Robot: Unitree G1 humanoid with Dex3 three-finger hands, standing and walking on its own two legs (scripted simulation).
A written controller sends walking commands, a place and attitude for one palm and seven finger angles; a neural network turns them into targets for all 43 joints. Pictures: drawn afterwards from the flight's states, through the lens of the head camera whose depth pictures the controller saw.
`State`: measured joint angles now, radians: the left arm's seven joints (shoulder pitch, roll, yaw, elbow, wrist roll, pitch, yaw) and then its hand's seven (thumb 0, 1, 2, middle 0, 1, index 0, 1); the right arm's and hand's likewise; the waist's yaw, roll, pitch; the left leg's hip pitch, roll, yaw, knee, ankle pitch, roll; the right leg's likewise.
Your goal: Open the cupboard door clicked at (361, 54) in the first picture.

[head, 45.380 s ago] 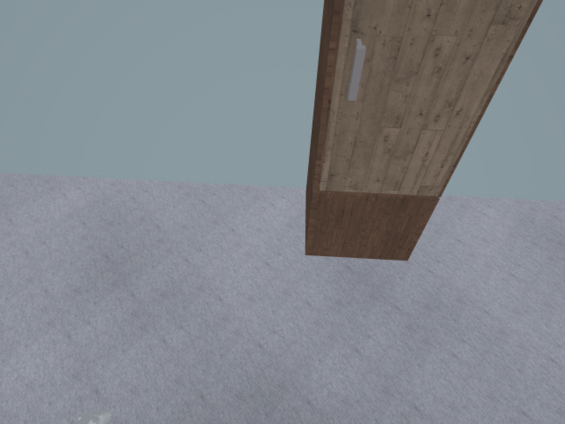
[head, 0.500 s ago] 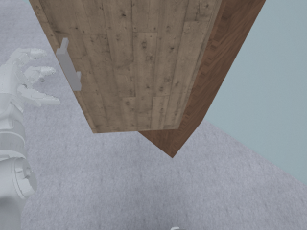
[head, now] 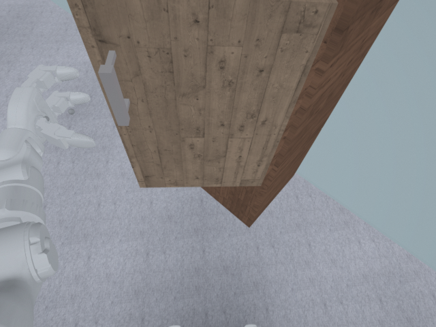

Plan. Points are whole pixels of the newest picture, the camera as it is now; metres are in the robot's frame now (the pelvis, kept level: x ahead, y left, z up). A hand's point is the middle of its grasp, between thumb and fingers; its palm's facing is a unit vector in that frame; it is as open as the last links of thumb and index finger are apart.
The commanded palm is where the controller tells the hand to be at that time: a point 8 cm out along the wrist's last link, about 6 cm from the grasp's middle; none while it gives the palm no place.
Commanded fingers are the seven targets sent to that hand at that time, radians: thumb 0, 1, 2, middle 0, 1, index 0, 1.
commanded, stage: move the hooked fingers beside the handle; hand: left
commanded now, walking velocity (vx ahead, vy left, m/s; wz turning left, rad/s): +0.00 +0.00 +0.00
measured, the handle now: (117, 90) +0.52 +0.18 +0.12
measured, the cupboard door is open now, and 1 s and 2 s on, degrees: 44 44 45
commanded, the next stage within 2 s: slide the fingers in behind the handle in 0.06 s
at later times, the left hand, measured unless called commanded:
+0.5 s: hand (92, 111) +0.47 +0.21 +0.12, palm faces +0.02 -1.00 +0.00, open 14.0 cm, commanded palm +0.44 +0.26 +0.12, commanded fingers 0.00 -0.50 0.30 -0.30 -1.20 -0.30 -1.20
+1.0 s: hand (118, 108) +0.47 +0.17 +0.12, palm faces +0.03 -1.00 -0.01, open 13.9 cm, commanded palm +0.44 +0.22 +0.12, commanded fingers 0.00 -0.50 0.30 -0.30 -1.20 -0.30 -1.20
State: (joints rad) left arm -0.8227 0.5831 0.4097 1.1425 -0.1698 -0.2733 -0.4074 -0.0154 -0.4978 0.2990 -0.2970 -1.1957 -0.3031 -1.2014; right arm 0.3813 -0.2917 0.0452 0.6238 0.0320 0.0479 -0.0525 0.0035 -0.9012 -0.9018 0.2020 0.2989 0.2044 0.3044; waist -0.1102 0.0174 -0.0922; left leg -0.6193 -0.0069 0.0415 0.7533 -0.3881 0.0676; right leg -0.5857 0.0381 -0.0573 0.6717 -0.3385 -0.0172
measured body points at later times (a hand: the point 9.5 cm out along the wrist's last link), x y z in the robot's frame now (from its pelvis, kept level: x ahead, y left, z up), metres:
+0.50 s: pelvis -0.01 +0.00 +0.00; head +0.07 +0.01 +0.44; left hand +0.46 +0.27 +0.12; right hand +0.01 -0.27 -0.11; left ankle -0.02 +0.07 -0.71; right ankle -0.01 -0.11 -0.71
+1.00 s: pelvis -0.01 -0.02 +0.00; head +0.06 -0.02 +0.44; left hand +0.46 +0.22 +0.12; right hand +0.01 -0.29 -0.12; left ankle -0.02 +0.07 -0.71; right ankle -0.01 -0.11 -0.71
